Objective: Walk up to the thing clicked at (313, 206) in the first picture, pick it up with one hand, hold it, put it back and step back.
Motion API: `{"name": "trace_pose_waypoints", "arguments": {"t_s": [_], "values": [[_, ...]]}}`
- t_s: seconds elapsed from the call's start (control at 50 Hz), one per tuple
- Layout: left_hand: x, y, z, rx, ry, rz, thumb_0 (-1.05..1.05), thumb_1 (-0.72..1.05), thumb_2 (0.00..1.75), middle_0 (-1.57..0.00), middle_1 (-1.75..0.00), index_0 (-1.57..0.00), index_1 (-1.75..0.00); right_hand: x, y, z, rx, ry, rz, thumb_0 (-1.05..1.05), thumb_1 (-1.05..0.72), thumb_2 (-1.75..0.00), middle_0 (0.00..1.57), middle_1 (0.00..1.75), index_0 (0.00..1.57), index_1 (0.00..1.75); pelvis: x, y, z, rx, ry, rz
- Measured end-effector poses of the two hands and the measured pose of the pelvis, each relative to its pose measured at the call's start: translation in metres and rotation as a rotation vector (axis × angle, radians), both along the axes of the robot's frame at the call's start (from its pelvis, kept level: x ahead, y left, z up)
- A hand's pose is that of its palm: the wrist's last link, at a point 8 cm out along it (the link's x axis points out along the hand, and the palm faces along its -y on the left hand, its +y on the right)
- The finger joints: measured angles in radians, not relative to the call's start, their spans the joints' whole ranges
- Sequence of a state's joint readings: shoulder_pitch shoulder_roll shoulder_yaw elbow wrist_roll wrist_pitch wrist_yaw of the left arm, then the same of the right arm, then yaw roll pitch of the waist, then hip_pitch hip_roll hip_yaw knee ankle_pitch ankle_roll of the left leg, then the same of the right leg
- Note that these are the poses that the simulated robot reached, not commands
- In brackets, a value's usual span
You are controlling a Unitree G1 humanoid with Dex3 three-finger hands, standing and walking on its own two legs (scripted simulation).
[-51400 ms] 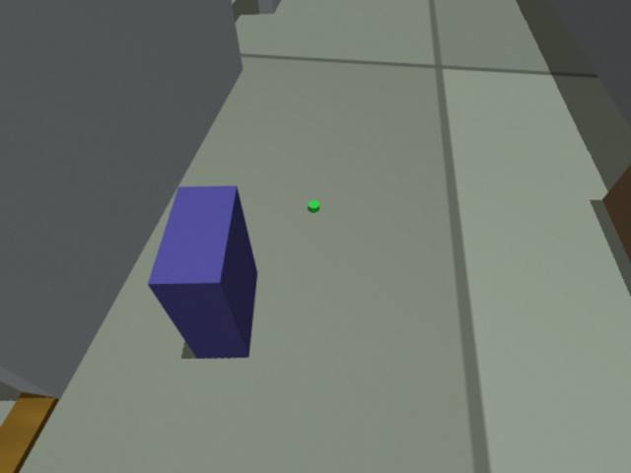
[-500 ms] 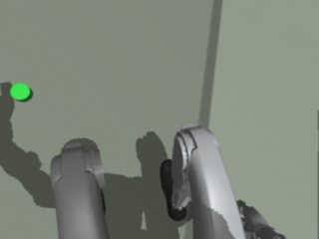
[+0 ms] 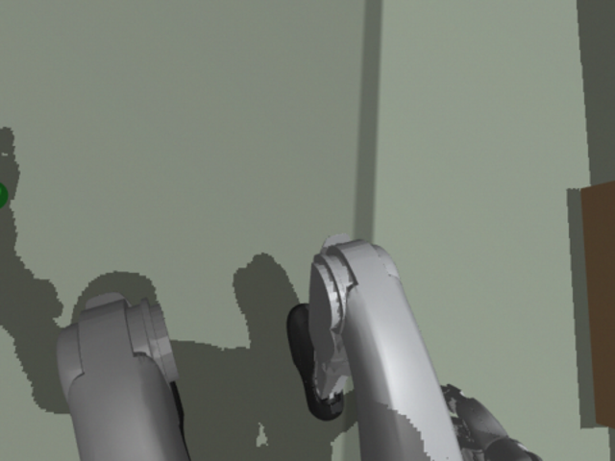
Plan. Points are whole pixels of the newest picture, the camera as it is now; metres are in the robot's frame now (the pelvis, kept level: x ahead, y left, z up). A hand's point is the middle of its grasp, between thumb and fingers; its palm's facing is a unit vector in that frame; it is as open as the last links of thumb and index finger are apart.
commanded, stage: approach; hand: left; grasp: from above
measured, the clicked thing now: out of the picture +0.48 +0.33 -0.30
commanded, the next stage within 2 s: rest palm in 0.44 s
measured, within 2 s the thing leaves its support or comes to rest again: neither
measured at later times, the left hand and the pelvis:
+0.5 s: hand out of the picture +0.43 +0.35 -0.19, palm faces -0.52 -0.12 -0.85, open 13.8 cm; pelvis -0.01 +0.00 +0.01, yaw +0 degrees
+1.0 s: hand out of the picture +0.47 +0.32 -0.22, palm faces -0.48 -0.10 -0.87, open 13.9 cm; pelvis -0.01 +0.00 +0.00, yaw -2 degrees
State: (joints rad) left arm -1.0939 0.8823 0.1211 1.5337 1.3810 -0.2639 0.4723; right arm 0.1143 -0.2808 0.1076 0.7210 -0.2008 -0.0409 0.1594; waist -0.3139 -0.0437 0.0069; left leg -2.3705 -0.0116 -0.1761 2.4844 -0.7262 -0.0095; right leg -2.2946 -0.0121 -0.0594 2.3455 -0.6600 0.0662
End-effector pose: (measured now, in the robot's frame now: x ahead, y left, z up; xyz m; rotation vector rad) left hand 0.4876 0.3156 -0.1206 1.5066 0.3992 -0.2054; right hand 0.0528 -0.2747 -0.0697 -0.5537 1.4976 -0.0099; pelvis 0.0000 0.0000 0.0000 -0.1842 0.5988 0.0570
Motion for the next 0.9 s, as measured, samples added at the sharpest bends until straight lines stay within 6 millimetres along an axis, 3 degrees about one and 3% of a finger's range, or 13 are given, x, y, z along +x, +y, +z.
{"name": "trace_pose_waypoints", "arguments": {"t_s": [0.16, 0.3, 0.42, 0.5, 0.62, 0.72, 0.8, 0.9], "values": [[0.025, -0.019, 0.014, 0.044, 0.03, 0.065, 0.0, -0.52, 0.98, -0.08, -1.07, -0.1, -1.05, -0.031, 0.002, 0.006, 0.031, 0.015, -0.088, 0.0, -0.91, -0.9, 0.21, 0.3, 0.2, 0.3, -0.001, -0.002, 0.006, 0.005, 0.015, -0.007], [0.003, 0.0, 0.008, 0.04, 0.16, 0.108, 0.01, -0.52, 0.97, -0.08, -1.06, -0.1, -1.04, -0.045, 0.004, 0.006, 0.059, 0.066, -0.107, 0.0, -0.91, -0.9, 0.21, 0.3, 0.2, 0.3, -0.005, -0.004, 0.012, 0.013, 0.003, -0.007], [-0.034, 0.024, -0.01, -0.022, 0.215, 0.087, 0.0, -0.49, 0.94, -0.1, -1.04, -0.12, -1.02, -0.037, 0.0, 0.005, 0.042, 0.108, -0.027, 0.0, -0.91, -0.9, 0.21, 0.3, 0.2, 0.3, -0.008, -0.004, 0.01, 0.006, -0.027, -0.005], [-0.045, 0.034, -0.015, -0.044, 0.164, 0.029, 0.0, -0.48, 0.94, -0.11, -1.03, -0.13, -1.01, -0.022, -0.005, 0.005, 0.012, 0.114, 0.04, 0.0, -0.91, -0.9, 0.21, 0.3, 0.2, 0.3, -0.01, -0.004, 0.006, 0.001, -0.046, -0.004], [-0.034, 0.033, -0.008, -0.036, 0.03, -0.016, 0.0, -0.46, 0.96, -0.13, -1.02, -0.15, -1.01, 0.007, -0.008, 0.007, -0.041, 0.032, 0.079, 0.0, -0.91, -0.9, 0.21, 0.3, 0.2, 0.3, -0.007, 0.0, -0.001, -0.012, -0.048, 0.0], [-0.019, 0.027, -0.008, -0.009, 0.028, 0.025, 0.0, -0.46, 0.96, -0.12, -1.01, -0.13, -1.0, 0.02, -0.003, 0.01, -0.047, -0.046, 0.091, 0.0, -0.91, -0.9, 0.21, 0.3, 0.2, 0.3, -0.007, 0.004, -0.003, -0.023, -0.04, -0.002], [-0.011, 0.02, -0.017, 0.011, 0.056, 0.052, 0.0, -0.46, 0.95, -0.11, -1.02, -0.13, -1.01, 0.013, 0.004, 0.011, -0.031, -0.062, 0.082, 0.0, -0.91, -0.9, 0.21, 0.3, 0.2, 0.3, -0.007, 0.006, -0.004, -0.031, -0.037, -0.006], [-0.009, 0.011, -0.032, 0.01, 0.099, 0.073, 0.0, -0.45, 0.93, -0.09, -1.04, -0.12, -1.02, -0.01, 0.014, 0.011, 0.004, -0.022, 0.049, 0.0, -0.9, -0.9, 0.21, 0.3, 0.2, 0.3, -0.007, 0.005, -0.003, -0.03, -0.033, -0.011]]}}
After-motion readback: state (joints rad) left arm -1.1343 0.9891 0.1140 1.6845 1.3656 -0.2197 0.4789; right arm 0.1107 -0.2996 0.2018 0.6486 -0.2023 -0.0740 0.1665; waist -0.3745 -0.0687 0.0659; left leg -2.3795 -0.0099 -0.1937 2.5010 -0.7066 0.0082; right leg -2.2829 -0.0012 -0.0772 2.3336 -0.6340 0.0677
